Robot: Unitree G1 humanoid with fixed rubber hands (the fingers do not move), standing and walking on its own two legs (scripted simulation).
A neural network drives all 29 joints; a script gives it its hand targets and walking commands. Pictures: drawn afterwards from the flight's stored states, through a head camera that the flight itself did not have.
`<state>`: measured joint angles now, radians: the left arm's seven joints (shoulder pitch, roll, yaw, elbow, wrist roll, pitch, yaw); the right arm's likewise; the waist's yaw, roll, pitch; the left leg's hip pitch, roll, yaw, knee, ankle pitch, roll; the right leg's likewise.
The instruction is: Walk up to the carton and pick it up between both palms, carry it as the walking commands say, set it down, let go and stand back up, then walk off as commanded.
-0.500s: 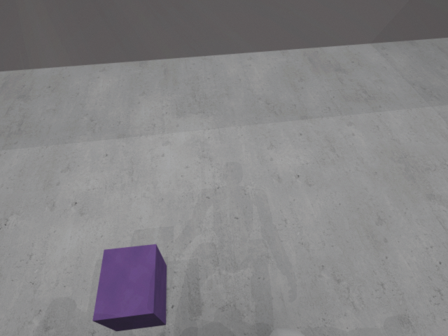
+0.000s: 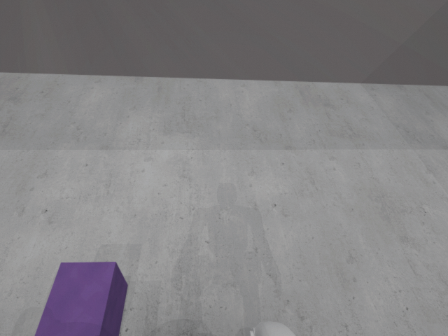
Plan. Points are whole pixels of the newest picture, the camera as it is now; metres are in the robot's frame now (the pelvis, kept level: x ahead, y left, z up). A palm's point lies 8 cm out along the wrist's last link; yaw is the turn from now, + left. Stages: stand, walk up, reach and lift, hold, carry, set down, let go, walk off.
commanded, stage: walk off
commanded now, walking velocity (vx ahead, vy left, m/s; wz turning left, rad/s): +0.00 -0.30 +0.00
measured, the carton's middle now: (89, 306) +0.32 +0.46 -0.65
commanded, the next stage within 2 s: stand in 0.46 s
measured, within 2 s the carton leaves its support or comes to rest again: neither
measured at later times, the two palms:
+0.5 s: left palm out of the picture +0.06 +0.06 -0.15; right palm out of the picture +0.06 -0.42 -0.15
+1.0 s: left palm out of the picture +0.02 -0.08 -0.14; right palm out of the picture +0.02 -0.50 -0.16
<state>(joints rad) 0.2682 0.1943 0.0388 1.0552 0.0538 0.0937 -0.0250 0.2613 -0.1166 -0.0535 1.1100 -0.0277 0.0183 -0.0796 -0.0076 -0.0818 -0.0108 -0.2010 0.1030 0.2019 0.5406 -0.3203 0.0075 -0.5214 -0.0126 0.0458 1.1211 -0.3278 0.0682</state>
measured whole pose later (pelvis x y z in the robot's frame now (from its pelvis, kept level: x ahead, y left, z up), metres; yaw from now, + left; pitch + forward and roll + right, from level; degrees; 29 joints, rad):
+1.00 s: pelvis +0.04 -0.29 +0.00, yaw +1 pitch -1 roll +0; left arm 0.31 0.09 0.00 1.16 0.02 0.00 0.06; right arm 0.31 -0.14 -0.05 1.15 -0.01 0.02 -0.03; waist -0.02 0.04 0.00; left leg -0.12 0.14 0.16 0.43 -0.26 -0.09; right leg -0.18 -0.03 -0.06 0.48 -0.28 0.00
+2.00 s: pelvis +0.11 -0.30 +0.00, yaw +1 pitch +0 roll +0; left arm 0.32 0.13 0.01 1.16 0.01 -0.02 0.06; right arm 0.34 -0.07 -0.03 1.23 0.00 0.00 -0.05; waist -0.01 -0.02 -0.01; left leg -0.03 0.17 0.18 0.38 -0.32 -0.13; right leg -0.12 0.00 -0.06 0.49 -0.37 -0.03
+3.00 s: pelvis +0.06 -0.30 +0.00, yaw +2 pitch -3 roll +0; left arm 0.15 0.32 0.05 1.04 0.01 -0.02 0.04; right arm 0.14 -0.30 -0.05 1.05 -0.01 0.01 -0.03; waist 0.00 -0.01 0.08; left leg -0.07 0.16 0.15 0.42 -0.28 -0.10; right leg -0.13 -0.01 -0.08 0.48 -0.30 -0.02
